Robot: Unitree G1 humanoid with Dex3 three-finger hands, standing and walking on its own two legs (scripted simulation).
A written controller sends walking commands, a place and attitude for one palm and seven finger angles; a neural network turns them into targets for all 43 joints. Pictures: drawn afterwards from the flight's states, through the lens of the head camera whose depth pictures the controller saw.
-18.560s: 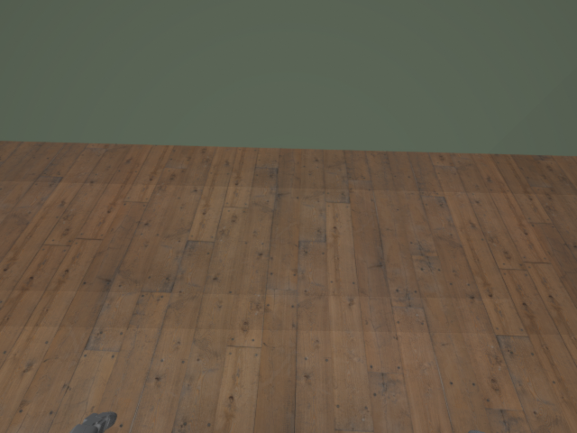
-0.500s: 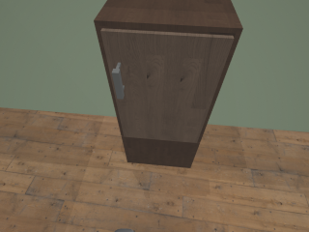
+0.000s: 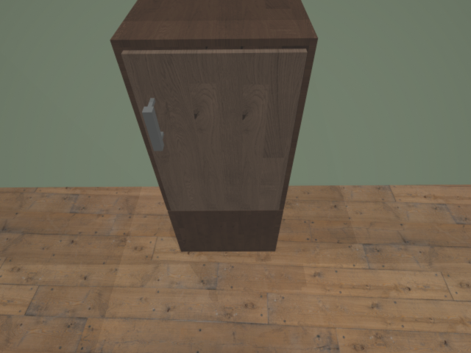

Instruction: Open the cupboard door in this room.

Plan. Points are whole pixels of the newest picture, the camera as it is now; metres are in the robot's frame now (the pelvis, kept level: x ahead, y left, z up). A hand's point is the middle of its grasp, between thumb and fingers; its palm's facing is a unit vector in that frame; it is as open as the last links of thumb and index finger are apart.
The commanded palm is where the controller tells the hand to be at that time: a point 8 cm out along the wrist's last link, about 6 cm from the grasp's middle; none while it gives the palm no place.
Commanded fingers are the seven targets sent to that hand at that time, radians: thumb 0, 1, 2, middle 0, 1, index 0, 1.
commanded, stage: come to a stop and stand still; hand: left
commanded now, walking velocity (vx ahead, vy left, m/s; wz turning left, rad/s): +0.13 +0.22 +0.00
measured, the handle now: (155, 124) +0.62 +0.23 +0.03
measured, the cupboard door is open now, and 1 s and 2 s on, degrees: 0 0 0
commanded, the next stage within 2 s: look again from close up in 0.86 s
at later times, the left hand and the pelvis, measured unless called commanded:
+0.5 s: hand out of the picture -0.01 +0.20 -0.18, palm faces +0.08 -0.98 -0.18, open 7.4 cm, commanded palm none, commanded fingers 0.00 0.90 0.90 -0.20 -0.30 -0.20 -0.30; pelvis +0.03 +0.02 +0.00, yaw +0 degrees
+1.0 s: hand out of the picture +0.04 +0.20 -0.17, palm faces +0.01 -0.98 -0.21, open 7.4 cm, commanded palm none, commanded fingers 0.00 0.90 0.90 -0.20 -0.30 -0.20 -0.30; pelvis +0.03 +0.02 +0.01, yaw +0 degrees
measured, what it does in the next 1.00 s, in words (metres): steps on the spot: left foot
